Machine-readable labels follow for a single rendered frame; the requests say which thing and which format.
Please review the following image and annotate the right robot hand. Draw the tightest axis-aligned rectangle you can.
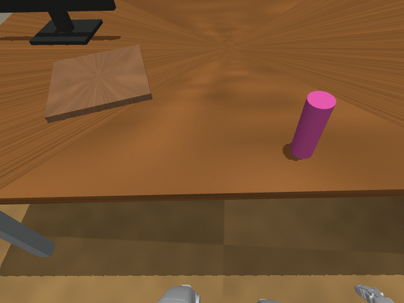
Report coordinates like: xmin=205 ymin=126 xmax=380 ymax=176
xmin=354 ymin=285 xmax=394 ymax=303

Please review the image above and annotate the table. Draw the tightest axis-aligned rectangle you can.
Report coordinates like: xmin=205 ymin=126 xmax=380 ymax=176
xmin=0 ymin=0 xmax=404 ymax=257

